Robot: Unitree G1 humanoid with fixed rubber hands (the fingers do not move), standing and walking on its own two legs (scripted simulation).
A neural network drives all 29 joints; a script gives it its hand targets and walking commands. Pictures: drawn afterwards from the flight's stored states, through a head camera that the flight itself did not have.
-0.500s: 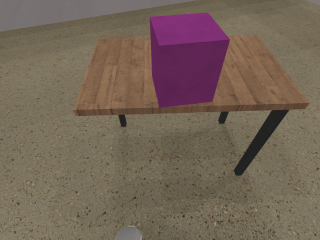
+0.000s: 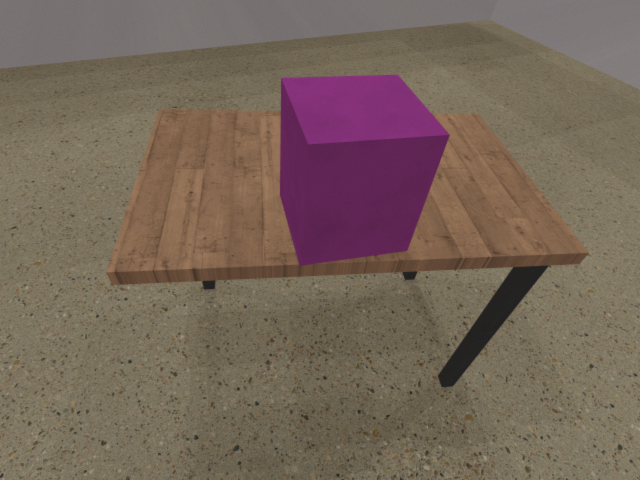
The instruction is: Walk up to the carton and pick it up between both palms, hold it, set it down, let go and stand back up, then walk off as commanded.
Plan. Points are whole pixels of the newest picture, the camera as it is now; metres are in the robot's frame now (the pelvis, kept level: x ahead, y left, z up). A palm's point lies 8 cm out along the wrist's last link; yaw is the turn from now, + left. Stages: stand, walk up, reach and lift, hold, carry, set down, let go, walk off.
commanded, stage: walk up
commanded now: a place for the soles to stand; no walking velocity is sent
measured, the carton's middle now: (348, 170) +0.61 -0.07 +0.07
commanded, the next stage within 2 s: none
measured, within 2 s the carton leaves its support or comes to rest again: neither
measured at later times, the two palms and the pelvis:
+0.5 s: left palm out of the picture +0.11 +0.25 -0.08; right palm out of the picture +0.07 -0.40 -0.11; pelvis +0.03 -0.08 +0.00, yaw -3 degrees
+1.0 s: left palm out of the picture +0.11 +0.31 -0.12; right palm out of the picture +0.08 -0.34 -0.07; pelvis +0.03 -0.01 -0.01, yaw -1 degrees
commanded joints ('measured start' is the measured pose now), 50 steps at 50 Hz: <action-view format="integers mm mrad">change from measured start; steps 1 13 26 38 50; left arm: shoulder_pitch -28 4 -16 -33 -42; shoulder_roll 150 185 221 166 124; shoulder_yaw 68 62 71 47 39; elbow -72 -32 -39 21 27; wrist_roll -7 -4 4 -6 -6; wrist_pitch -37 -62 -49 -2 -35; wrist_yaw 10 70 74 37 59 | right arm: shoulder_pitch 7 29 -9 -140 -66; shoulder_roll -291 -156 -159 -226 -218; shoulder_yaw -76 -16 -26 -33 -40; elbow -20 35 17 -15 -8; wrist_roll -24 0 -21 -42 -26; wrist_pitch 20 80 86 32 47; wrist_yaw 5 -8 -10 -10 -10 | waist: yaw -19 44 64 59 35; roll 243 -107 -51 185 205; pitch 25 -48 -63 99 -70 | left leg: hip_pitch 55 -291 -185 -231 24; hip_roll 188 -44 -35 150 137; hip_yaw -225 -77 -35 -420 -314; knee -218 330 193 -366 -130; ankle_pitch -106 -136 -221 -476 206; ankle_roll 213 -6 5 131 152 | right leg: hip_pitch -66 268 168 -25 53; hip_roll -21 -169 -205 -5 10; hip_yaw -69 247 288 -12 -71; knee -339 -645 -625 -120 -402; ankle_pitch -163 250 4 -121 -98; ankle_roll -4 -33 -144 -10 -21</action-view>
